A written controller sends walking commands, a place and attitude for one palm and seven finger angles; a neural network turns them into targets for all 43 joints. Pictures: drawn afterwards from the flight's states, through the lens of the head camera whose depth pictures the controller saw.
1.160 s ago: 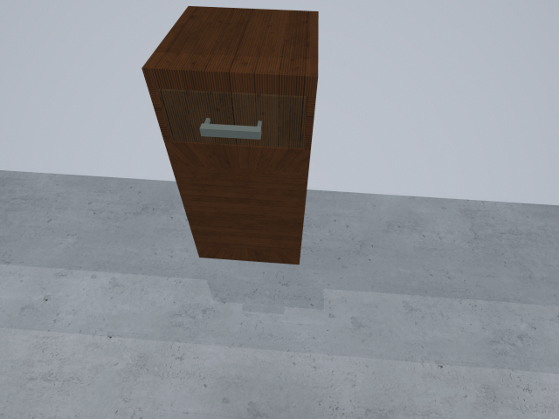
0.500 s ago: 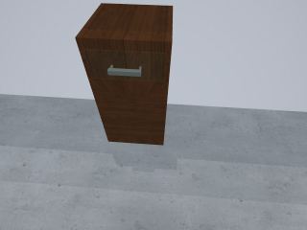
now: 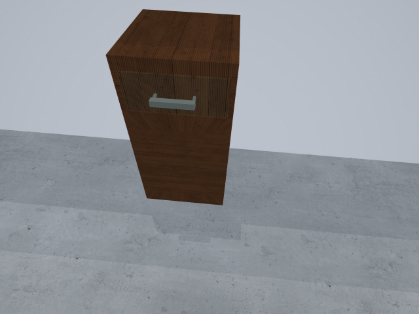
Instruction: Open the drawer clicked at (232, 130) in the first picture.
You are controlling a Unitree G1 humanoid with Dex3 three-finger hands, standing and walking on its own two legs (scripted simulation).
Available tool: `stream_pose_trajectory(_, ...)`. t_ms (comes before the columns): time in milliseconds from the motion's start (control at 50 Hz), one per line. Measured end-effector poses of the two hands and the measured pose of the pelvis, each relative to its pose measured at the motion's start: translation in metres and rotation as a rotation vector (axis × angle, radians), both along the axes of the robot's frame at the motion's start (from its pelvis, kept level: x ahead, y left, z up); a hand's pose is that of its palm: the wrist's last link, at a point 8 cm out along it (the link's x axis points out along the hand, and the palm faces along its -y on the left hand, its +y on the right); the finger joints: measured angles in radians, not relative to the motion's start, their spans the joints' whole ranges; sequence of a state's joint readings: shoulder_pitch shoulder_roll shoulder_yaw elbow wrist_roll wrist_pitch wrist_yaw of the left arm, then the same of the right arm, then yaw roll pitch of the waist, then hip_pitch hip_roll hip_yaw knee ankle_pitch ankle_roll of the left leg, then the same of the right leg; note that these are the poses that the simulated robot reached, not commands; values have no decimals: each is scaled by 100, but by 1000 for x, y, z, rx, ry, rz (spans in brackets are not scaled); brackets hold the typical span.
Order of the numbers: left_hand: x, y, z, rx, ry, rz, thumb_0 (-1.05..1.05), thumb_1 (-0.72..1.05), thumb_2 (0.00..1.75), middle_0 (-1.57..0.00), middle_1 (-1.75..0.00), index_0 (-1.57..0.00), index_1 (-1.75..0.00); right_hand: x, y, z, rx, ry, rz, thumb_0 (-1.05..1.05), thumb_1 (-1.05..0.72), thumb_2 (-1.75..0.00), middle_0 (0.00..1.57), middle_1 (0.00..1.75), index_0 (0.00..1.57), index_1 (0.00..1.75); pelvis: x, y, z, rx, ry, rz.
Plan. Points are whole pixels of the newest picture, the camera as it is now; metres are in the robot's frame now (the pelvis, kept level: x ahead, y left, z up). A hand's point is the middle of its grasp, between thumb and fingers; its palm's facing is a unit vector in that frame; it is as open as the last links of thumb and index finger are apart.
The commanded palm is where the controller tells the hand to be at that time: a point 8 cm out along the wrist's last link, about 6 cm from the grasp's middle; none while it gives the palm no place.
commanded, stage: take the last steps up to it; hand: left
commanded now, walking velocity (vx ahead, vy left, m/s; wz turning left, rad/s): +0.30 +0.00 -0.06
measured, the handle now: (173, 100) +0.80 +0.17 -0.06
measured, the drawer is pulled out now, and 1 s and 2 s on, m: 0.00 0.00 0.00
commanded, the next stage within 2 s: come to a stop and stand still in 0.62 s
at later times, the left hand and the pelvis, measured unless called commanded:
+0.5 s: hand (147, 292) +0.21 +0.16 -0.17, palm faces +0.03 -0.97 -0.24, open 7.3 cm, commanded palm none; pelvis +0.13 -0.04 -0.01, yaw +0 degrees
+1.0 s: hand (175, 238) +0.33 +0.11 -0.16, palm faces +0.08 -0.97 -0.24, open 7.3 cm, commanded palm none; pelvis +0.27 -0.08 +0.00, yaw +1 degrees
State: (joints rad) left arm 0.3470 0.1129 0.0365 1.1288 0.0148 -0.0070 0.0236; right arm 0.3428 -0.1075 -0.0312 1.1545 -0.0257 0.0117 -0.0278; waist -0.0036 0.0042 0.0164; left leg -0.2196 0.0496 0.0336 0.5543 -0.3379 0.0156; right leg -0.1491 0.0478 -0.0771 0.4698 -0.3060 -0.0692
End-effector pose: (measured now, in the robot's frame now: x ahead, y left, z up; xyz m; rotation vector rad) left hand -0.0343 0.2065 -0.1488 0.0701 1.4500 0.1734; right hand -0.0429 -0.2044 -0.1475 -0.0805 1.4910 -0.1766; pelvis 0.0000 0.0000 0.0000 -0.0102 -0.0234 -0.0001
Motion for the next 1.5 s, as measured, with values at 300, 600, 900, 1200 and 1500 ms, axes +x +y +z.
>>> stream_pose_trajectory(300, 137, 22, 12, 48, -92, -95, 4, 96, 90, -20, -30, -20, -30, -13, 15, 15, 33, 162, -90, 0, -91, -90, 20, 30, 20, 30, 72, -9, 2, 14, 19, -26)
stream_pose_trajectory(600, 239, -17, -2, 36, -152, -77, 1, 95, 90, -20, -30, -20, -30, 214, -71, 8, -76, -165, 2, 1, -91, -90, 19, 30, 20, 30, 168, -39, -5, 14, 15, -21)
stream_pose_trajectory(900, 351, -46, 14, 97, -212, -69, 1, 93, 90, -20, -30, -20, -30, 315, -99, -14, -20, -102, 34, 1, -92, -90, 20, 30, 20, 30, 265, -75, -8, 31, 12, 21)
stream_pose_trajectory(1200, 340, -21, -1, 104, -100, -24, 1, 92, 90, -20, -30, -21, -30, 384, -104, 10, -109, -224, 105, 1, -91, -90, 19, 30, 20, 30, 269, -63, -6, 21, -4, 4)
stream_pose_trajectory(1500, 323, -36, -1, 95, -251, -111, 1, 91, 90, -20, -30, -20, -30, 344, -91, -2, -40, -368, 52, 1, -91, -90, 20, 30, 20, 30, 239, -66, -21, 10, -40, -19)
